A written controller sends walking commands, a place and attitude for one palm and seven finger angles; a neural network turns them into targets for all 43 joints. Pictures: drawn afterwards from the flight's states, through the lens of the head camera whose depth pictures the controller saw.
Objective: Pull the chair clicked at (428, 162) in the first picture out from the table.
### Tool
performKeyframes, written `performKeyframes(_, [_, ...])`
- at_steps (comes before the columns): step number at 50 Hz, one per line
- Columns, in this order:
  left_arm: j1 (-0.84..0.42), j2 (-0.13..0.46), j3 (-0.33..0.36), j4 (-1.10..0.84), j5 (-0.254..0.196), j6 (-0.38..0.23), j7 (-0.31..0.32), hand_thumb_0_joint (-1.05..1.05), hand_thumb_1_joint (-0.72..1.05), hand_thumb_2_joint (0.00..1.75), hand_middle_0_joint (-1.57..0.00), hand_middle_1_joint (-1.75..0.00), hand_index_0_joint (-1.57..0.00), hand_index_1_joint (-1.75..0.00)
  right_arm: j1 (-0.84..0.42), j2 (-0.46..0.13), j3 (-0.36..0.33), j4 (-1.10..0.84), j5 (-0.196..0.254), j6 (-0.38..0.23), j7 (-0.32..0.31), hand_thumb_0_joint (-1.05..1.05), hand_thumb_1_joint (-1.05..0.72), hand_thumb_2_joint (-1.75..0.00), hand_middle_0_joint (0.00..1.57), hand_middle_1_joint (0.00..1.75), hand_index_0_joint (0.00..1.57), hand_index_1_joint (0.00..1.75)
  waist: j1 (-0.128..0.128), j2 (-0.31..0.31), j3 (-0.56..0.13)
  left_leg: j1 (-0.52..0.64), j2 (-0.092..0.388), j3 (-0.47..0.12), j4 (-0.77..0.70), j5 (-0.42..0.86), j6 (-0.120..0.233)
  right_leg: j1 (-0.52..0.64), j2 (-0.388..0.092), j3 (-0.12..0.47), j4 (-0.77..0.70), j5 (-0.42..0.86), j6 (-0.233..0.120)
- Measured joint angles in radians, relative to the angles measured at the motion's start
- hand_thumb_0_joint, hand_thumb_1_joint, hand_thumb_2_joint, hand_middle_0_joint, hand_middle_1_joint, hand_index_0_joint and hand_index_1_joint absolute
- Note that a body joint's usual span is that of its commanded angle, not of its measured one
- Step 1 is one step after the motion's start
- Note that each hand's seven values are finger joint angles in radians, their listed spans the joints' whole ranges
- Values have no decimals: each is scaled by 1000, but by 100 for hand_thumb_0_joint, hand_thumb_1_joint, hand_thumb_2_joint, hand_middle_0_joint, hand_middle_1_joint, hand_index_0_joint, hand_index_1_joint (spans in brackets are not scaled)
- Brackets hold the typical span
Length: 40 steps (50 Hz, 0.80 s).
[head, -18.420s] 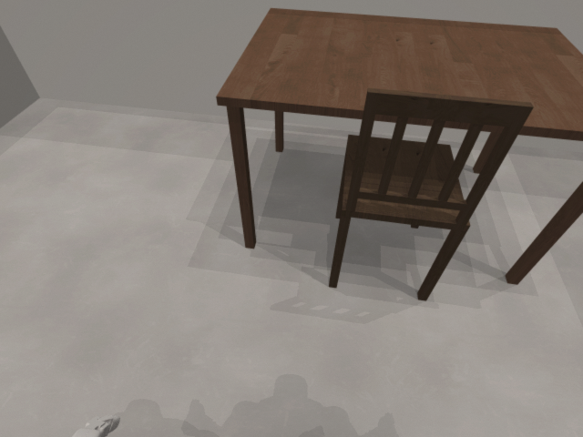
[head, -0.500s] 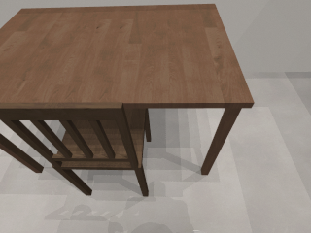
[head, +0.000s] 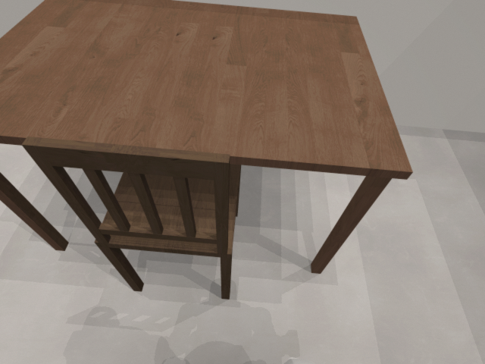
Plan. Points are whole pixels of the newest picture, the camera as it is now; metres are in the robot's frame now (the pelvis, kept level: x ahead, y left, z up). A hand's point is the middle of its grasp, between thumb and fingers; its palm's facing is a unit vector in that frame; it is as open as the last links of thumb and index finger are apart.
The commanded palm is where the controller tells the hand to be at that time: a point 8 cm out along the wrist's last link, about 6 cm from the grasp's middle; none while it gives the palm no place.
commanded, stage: come to a stop and stand still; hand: left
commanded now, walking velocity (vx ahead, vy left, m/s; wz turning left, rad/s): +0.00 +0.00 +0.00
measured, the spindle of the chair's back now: (148, 204) +0.43 +0.25 -0.10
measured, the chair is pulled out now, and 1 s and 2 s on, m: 0.00 0.00 0.00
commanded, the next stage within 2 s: look again from close up in 0.46 s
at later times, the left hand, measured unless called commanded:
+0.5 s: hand out of the picture -0.02 +0.17 -0.17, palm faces -0.02 -0.98 -0.18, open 7.3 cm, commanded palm none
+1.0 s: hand out of the picture -0.07 +0.18 -0.18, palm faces +0.03 -0.99 -0.16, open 7.4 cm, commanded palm none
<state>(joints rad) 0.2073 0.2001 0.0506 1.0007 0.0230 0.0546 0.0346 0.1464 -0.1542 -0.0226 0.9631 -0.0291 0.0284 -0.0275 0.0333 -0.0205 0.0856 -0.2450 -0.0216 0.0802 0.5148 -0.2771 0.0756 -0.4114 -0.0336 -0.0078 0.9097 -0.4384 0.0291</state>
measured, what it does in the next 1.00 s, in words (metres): steps on the spot: right foot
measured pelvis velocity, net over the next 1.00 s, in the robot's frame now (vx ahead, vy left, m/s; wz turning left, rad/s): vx -0.06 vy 0.02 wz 0.00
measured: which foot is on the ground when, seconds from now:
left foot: down 0.00-1.00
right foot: up 0.00-0.16, down 0.18-1.00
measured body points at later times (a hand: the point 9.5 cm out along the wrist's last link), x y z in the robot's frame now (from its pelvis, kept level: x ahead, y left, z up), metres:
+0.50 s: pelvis -0.03 +0.01 +0.01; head -0.03 +0.01 +0.46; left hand -0.02 +0.22 -0.16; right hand -0.07 -0.21 -0.15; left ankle +0.00 +0.07 -0.74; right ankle -0.07 -0.12 -0.74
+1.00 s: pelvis -0.06 +0.02 +0.00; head -0.07 +0.04 +0.45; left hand -0.08 +0.24 -0.17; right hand -0.03 -0.21 -0.15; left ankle +0.00 +0.07 -0.74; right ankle -0.07 -0.12 -0.74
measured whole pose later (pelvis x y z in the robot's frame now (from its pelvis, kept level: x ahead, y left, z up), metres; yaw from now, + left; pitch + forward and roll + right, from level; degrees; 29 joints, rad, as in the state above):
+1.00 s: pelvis -0.06 +0.02 +0.00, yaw +0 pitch -2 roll -1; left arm 0.37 0.15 -0.02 1.05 0.02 -0.01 0.05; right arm 0.28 -0.16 0.00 1.05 -0.02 0.00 -0.02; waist 0.00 -0.01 -0.01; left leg -0.30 -0.04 0.10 0.50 -0.18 0.10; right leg -0.19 -0.03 -0.05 0.50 -0.28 0.02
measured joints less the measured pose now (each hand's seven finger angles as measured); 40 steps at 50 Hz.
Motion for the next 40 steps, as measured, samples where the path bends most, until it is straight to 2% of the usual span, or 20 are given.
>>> performKeyframes(2, [13, 0, -3, 5, -1, -6, -1, 0, 91, 90, -20, -30, -20, -29, 6, -2, 2, 7, 2, -6, -4, -1, -93, -90, 20, 30, 20, 30, -2, 4, -7, 7, -7, 9, -34, 22, 6, 25, 3, 2, 3, 3, 6])
performKeyframes(4, [21, -3, -7, 14, -3, -9, -1, 0, 91, 90, -19, -30, -20, -29, 15, -4, 4, 16, 2, -11, -6, -1, -93, -90, 20, 30, 20, 30, -7, 8, -14, 10, -14, 16, -56, 37, 10, 71, 1, -6, -60, -5, 11])
performKeyframes(6, [24, -8, -14, 24, -6, -11, -1, 0, 91, 90, -19, -30, -20, -29, 24, -6, 4, 28, 2, -15, -7, -1, -93, -90, 20, 30, 20, 30, -13, 13, -18, 9, -20, 23, -66, 46, 12, 129, -2, -14, -165, -2, 11])
performKeyframes(8, [26, -15, -21, 33, -9, -17, -1, 0, 91, 90, -19, -30, -20, -29, 36, -9, 5, 43, 6, -17, -8, 0, -93, -90, 20, 30, 20, 30, -18, 16, -24, 1, -27, 31, -62, 49, 12, 195, -3, -18, -301, 56, 8])
performKeyframes(9, [30, -17, -24, 36, -9, -24, 0, 0, 91, 90, -19, -30, -20, -29, 44, -9, 5, 53, 9, -17, -7, 0, -92, -90, 20, 30, 20, 30, -19, 12, -29, -6, -34, 37, -53, 46, 11, 230, -6, -14, -378, 111, 4])
performKeyframes(11, [29, -34, -31, 55, -9, -35, 4, 0, 91, 90, -19, -30, -20, -29, 52, -17, 1, 77, 16, -13, -8, 0, -93, -90, 20, 30, 20, 30, -22, 31, -31, -11, -26, 42, -36, 39, 6, 259, 2, -12, -436, 107, -16])
performKeyframes(16, [48, -55, -50, 82, -13, -49, 7, 0, 91, 90, -19, -30, -20, -29, 93, -23, 8, 127, 13, -13, -2, 0, -93, -90, 20, 30, 20, 30, -43, 43, -47, 26, -21, 42, -88, 73, 0, 283, 9, -11, -463, 131, -16])
performKeyframes(22, [63, -50, -54, 104, -15, -48, 6, 1, 92, 90, -20, -30, -20, -29, 145, 1, 22, 179, 13, -12, 4, 0, -92, -90, 20, 30, 20, 30, -47, 17, -63, 49, -15, 42, -117, 94, -3, 303, 17, -10, -489, 152, -21])
performKeyframes(28, [87, -64, -57, 115, -15, -51, 3, 1, 91, 90, -20, -30, -20, -29, 177, 15, 22, 201, 11, -9, 3, 0, -91, -90, 19, 30, 20, 30, -47, 15, -63, 35, -14, 39, -130, 112, -3, 289, 19, -14, -500, 169, -22])
performKeyframes(33, [108, -74, -77, 102, -12, -88, 22, 0, 91, 90, -20, -30, -20, -29, 182, 13, 32, 149, 11, -39, 8, 0, -91, -90, 20, 30, 20, 30, -58, 38, -32, -34, 1, 18, -34, 84, 3, 253, 31, -37, -461, 164, -24])
performKeyframes(40, [143, -66, -72, 83, -11, -73, 20, 0, 90, 90, -20, -30, -20, -29, 172, 15, 28, 116, 7, -29, 2, 1, -92, -90, 20, 30, 20, 30, -47, 31, -79, -54, -7, 6, 22, 61, 13, 240, 21, -51, -404, 134, -20])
